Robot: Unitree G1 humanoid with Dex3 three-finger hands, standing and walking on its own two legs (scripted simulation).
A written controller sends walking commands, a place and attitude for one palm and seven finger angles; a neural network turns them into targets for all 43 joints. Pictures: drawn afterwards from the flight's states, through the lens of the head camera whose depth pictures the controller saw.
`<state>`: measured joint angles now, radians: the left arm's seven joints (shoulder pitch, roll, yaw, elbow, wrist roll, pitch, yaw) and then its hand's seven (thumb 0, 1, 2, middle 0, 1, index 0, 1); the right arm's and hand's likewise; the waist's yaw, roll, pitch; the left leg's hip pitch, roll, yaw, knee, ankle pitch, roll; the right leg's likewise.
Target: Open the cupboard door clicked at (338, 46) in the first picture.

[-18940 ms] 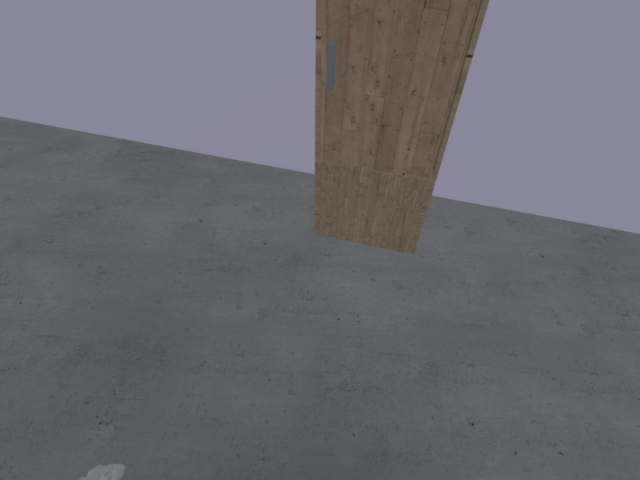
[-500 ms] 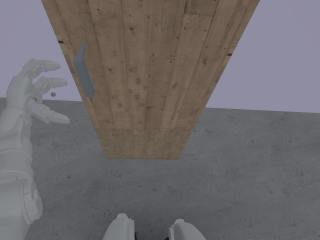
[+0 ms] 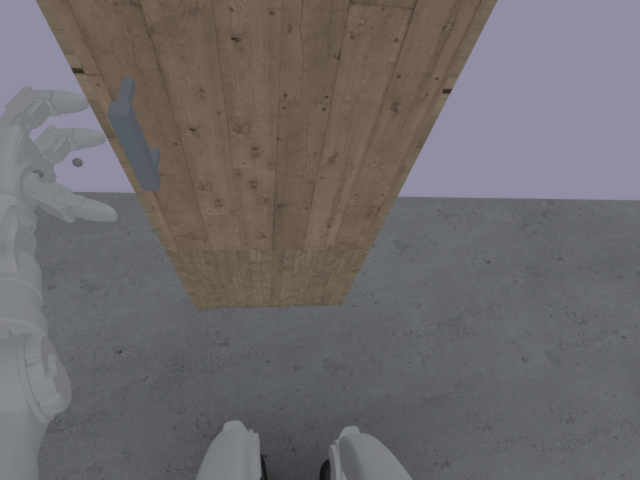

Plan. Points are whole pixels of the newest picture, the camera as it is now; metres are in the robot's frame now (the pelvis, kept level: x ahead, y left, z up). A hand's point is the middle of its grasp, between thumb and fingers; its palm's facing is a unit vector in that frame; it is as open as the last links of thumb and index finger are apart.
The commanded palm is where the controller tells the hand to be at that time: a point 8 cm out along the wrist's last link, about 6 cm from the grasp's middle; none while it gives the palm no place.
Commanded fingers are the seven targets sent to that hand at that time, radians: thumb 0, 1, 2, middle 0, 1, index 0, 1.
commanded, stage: move the hooked fingers beside the handle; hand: left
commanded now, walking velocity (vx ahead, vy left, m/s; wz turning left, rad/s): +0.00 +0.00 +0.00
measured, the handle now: (140, 138) +0.51 +0.19 +0.08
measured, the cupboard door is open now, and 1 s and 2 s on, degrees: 0 0 0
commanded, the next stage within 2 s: slide the fingers in behind the handle in 0.60 s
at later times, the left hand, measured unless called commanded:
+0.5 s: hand (81, 167) +0.47 +0.25 +0.07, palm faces +0.00 -1.00 -0.01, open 14.0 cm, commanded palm +0.45 +0.29 +0.07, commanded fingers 0.00 -0.50 0.30 -0.30 -1.20 -0.30 -1.20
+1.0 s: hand (96, 167) +0.47 +0.24 +0.07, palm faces +0.02 -1.00 -0.01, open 14.1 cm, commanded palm +0.45 +0.27 +0.08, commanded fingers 0.00 -0.50 0.30 -0.30 -1.20 -0.30 -1.20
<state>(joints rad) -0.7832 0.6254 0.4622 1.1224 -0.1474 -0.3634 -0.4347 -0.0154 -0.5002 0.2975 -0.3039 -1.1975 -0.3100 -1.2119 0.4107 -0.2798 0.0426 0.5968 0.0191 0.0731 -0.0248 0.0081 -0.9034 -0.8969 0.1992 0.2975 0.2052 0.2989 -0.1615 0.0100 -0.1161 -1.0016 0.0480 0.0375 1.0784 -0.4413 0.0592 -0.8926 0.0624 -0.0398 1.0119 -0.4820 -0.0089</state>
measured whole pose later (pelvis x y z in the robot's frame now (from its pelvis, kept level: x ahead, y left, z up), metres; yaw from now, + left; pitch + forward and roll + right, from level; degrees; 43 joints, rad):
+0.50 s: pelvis +0.00 +0.01 +0.00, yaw +1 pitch +20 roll -4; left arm -0.81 0.57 0.40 1.13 -0.14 -0.38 -0.39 -0.02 -0.50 0.30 -0.30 -1.20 -0.30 -1.20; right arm 0.36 -0.28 0.05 0.59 0.02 0.07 -0.02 0.01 -0.90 -0.90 0.20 0.30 0.21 0.30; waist -0.15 0.01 -0.12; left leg -1.00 0.03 0.02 1.09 -0.44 0.07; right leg -0.88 0.05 -0.05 1.02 -0.48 0.00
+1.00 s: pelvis +0.00 +0.00 +0.00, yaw +1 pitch +20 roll -4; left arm -0.77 0.53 0.38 1.09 -0.15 -0.39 -0.34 -0.02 -0.50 0.30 -0.30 -1.21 -0.28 -1.20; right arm 0.39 -0.27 0.03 0.61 0.02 0.07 -0.02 0.01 -0.90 -0.90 0.20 0.30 0.21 0.30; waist -0.15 0.01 -0.12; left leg -0.99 0.04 0.03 1.07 -0.44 0.06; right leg -0.87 0.05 -0.05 1.01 -0.49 -0.01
